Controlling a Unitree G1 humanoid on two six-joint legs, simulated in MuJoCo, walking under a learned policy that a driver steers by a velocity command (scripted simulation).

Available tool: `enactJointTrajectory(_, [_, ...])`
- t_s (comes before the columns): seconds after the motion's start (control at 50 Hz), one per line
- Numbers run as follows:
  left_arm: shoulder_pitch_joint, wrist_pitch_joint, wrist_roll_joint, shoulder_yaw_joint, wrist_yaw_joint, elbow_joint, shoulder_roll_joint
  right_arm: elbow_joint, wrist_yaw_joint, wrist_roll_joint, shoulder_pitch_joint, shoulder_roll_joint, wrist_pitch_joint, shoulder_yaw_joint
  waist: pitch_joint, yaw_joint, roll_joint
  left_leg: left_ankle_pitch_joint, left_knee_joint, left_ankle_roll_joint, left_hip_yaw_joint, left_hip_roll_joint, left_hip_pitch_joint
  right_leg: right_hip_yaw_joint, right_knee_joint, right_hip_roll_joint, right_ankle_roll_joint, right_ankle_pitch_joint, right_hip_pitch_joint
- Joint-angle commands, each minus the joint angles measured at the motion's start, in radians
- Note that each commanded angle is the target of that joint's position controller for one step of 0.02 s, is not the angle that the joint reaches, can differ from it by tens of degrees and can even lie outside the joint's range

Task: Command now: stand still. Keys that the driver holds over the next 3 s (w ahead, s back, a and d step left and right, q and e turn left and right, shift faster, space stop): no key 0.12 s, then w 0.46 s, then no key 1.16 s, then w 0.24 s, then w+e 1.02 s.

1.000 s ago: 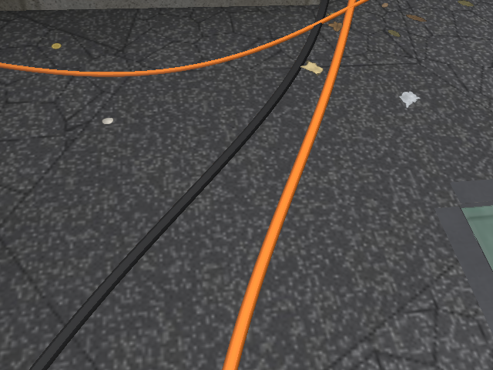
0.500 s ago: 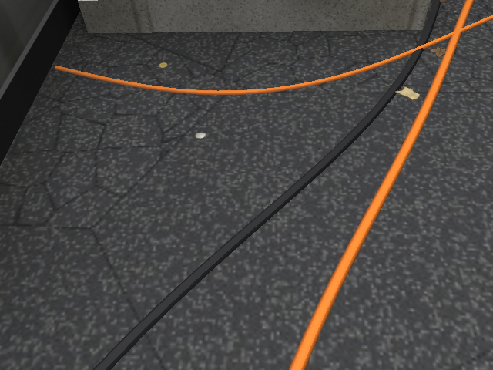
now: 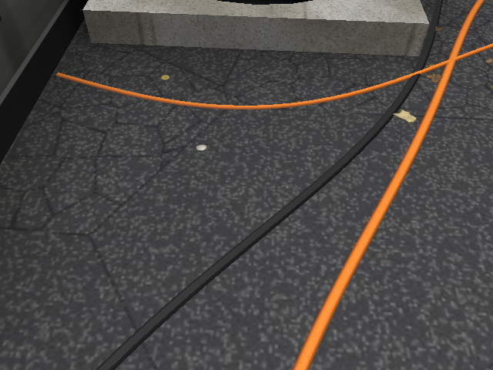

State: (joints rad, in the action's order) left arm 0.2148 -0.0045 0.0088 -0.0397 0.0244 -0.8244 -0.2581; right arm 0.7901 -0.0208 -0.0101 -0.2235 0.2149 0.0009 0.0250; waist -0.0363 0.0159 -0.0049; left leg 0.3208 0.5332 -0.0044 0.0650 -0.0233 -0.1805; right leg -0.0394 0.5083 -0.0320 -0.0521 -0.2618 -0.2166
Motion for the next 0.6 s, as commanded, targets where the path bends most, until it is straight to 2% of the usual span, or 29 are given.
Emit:
enactJointTrajectory(0.02, [-0.002, -0.01, -0.002, -0.024, 0.009, 0.032, -0.101, -0.037, -0.003, 0.002, -0.002, 0.12, -0.014, 0.03, 0.022, -0.004, 0.019, -0.184, -0.121, -0.024, 0.062, 0.061, -0.048, -0.006, -0.05, -0.011, 0.003, 0.156, 0.037])
enactJointTrajectory(0.12, [0.015, -0.006, -0.004, -0.025, 0.017, -0.01, -0.101, 0.004, -0.002, 0.004, -0.011, 0.114, -0.016, 0.029, 0.02, -0.004, 0.016, -0.202, -0.122, -0.023, 0.049, 0.052, -0.042, -0.005, -0.053, -0.011, 0.002, 0.166, 0.043])
enactJointTrajectory(0.14, [0.033, -0.003, -0.004, -0.022, 0.018, -0.026, -0.091, 0.02, -0.004, 0.005, -0.028, 0.111, -0.015, 0.029, 0.041, -0.004, 0.027, -0.106, -0.136, -0.027, 0.045, 0.045, -0.034, 0.015, -0.046, 0.005, 0.003, 0.086, 0.049])
enactJointTrajectory(0.16, [0.034, -0.002, -0.009, -0.023, 0.02, -0.035, -0.088, 0.03, -0.007, 0.011, -0.037, 0.127, -0.01, 0.035, 0.026, -0.011, 0.046, 0.067, -0.154, -0.045, 0.056, 0.042, -0.041, 0.049, -0.01, 0.036, 0.009, -0.043, 0.019])
enactJointTrajectory(0.18, [0.024, -0.004, -0.015, -0.023, 0.022, -0.034, -0.085, 0.033, -0.009, 0.017, -0.047, 0.156, -0.006, 0.044, -0.008, -0.024, 0.083, 0.279, -0.191, -0.078, 0.104, 0.066, -0.061, 0.082, 0.049, 0.065, 0.018, -0.167, -0.043])
enactJointTrajectory(0.22, [-0.024, -0.028, -0.026, -0.019, 0.017, -0.004, -0.069, 0.037, -0.008, 0.024, -0.085, 0.204, -0.014, 0.057, -0.093, -0.053, 0.192, 0.543, -0.322, -0.175, 0.322, 0.213, -0.078, 0.099, 0.202, 0.068, 0.04, -0.221, -0.198])
enactJointTrajectory(0.24, [-0.046, -0.047, -0.035, -0.018, 0.01, 0.01, -0.066, 0.043, -0.009, 0.029, -0.094, 0.214, -0.024, 0.06, -0.136, -0.059, 0.213, 0.548, -0.363, -0.218, 0.418, 0.274, -0.109, 0.059, 0.258, 0.035, 0.063, -0.212, -0.231])
enactJointTrajectory(0.26, [-0.045, -0.065, -0.043, -0.02, 0.001, 0.013, -0.071, 0.043, -0.009, 0.03, -0.083, 0.209, -0.035, 0.059, -0.154, -0.049, 0.217, 0.492, -0.371, -0.236, 0.447, 0.302, -0.093, 0.032, 0.278, 0.008, 0.087, -0.233, -0.268])
enactJointTrajectory(0.28, [-0.032, -0.08, -0.047, -0.02, -0.01, 0.01, -0.071, 0.04, -0.008, 0.033, -0.062, 0.199, -0.041, 0.057, -0.15, -0.034, 0.212, 0.423, -0.358, -0.232, 0.428, 0.305, -0.066, 0.025, 0.232, -0.009, 0.111, -0.256, -0.268])
enactJointTrajectory(0.3, [0.007, -0.093, -0.048, -0.02, -0.021, -0.006, -0.069, 0.032, -0.007, 0.041, -0.026, 0.192, -0.042, 0.055, -0.128, -0.005, 0.191, 0.35, -0.331, -0.208, 0.366, 0.28, -0.076, 0.036, 0.124, -0.01, 0.13, -0.219, -0.184])
enactJointTrajectory(0.32, [0.1, -0.101, -0.045, -0.025, -0.028, -0.053, -0.068, 0.02, -0.004, 0.048, 0.029, 0.188, -0.038, 0.053, -0.087, 0.047, 0.16, 0.264, -0.286, -0.169, 0.269, 0.22, -0.151, 0.075, -0.015, 0.02, 0.136, -0.069, 0.014])
enactJointTrajectory(0.34, [0.191, -0.102, -0.032, -0.037, -0.031, -0.104, -0.082, 0.013, -0.004, 0.04, 0.048, 0.163, -0.038, 0.047, -0.042, 0.078, 0.112, 0.161, -0.184, -0.131, 0.177, 0.151, -0.218, 0.07, -0.044, 0.046, 0.118, 0.029, 0.18])
enactJointTrajectory(0.36, [0.309, -0.103, -0.023, -0.051, -0.03, -0.133, -0.13, -0.003, 0.0, 0.025, 0.068, 0.096, -0.044, 0.027, 0.013, 0.114, -0.064, 0.072, 0.1, -0.066, 0.037, 0.052, -0.316, -0.151, -0.149, -0.099, 0.148, -0.055, 0.314])
enactJointTrajectory(0.38, [0.388, -0.109, -0.021, -0.076, -0.044, -0.137, -0.257, -0.055, -0.008, 0.033, 0.078, 0.088, -0.061, 0.028, 0.03, 0.119, -0.332, 0.207, 0.379, -0.016, -0.041, -0.057, -0.507, -0.609, -0.328, -0.319, 0.293, -0.211, 0.392])
enactJointTrajectory(0.4, [0.314, -0.118, -0.011, -0.051, -0.047, -0.118, -0.19, -0.047, -0.008, 0.052, 0.059, 0.147, -0.076, 0.043, -0.022, 0.077, -0.218, 0.256, 0.554, -0.027, 0.047, -0.002, -0.585, -0.695, -0.361, -0.372, 0.343, -0.294, 0.337])
enactJointTrajectory(0.42, [0.24, -0.121, -0.016, -0.036, -0.042, -0.095, -0.136, -0.031, 0.003, 0.061, 0.038, 0.153, -0.088, 0.045, -0.089, 0.045, -0.142, 0.151, 0.607, -0.049, 0.063, 0.05, -0.638, -0.582, -0.354, -0.338, 0.319, -0.285, 0.312])
enactJointTrajectory(0.44, [0.203, -0.12, -0.014, -0.031, -0.041, -0.08, -0.124, -0.011, 0.01, 0.056, 0.026, 0.145, -0.096, 0.044, -0.087, 0.033, -0.104, 0.056, 0.602, -0.064, 0.04, 0.082, -0.64, -0.469, -0.358, -0.285, 0.28, -0.225, 0.31])
enactJointTrajectory(0.46, [0.188, -0.116, -0.016, -0.027, -0.042, -0.077, -0.119, -0.013, 0.013, 0.045, 0.049, 0.15, -0.101, 0.049, -0.091, 0.03, -0.078, -0.017, 0.569, -0.067, 0.023, 0.107, -0.658, -0.391, -0.363, -0.26, 0.253, -0.113, 0.322])
enactJointTrajectory(0.48, [0.198, -0.11, -0.011, -0.015, -0.042, -0.081, -0.09, -0.014, 0.021, 0.036, 0.069, 0.149, -0.102, 0.053, -0.074, 0.033, -0.081, -0.073, 0.533, -0.064, 0.008, 0.124, -0.625, -0.303, -0.365, -0.224, 0.227, 0.019, 0.317])
enactJointTrajectory(0.5, [0.225, -0.103, -0.008, -0.009, -0.04, -0.091, -0.073, -0.011, 0.031, 0.032, 0.071, 0.132, -0.1, 0.051, -0.052, 0.036, -0.098, -0.11, 0.508, -0.055, -0.018, 0.122, -0.6, -0.236, -0.362, -0.196, 0.218, 0.145, 0.321])
enactJointTrajectory(0.54, [0.268, -0.092, -0.012, -0.008, -0.032, -0.106, -0.083, -0.021, 0.041, 0.026, 0.102, 0.098, -0.093, 0.044, -0.038, 0.042, -0.092, -0.156, 0.443, -0.025, -0.058, 0.114, -0.596, -0.156, -0.359, -0.176, 0.227, 0.321, 0.322])
enactJointTrajectory(0.6, [0.251, -0.078, -0.006, -0.009, -0.013, -0.101, -0.115, -0.067, 0.046, 0.026, 0.223, 0.065, -0.092, 0.026, -0.077, 0.054, -0.068, -0.258, 0.231, 0.01, -0.093, 0.089, -0.534, -0.074, -0.383, -0.147, 0.222, 0.412, 0.226])
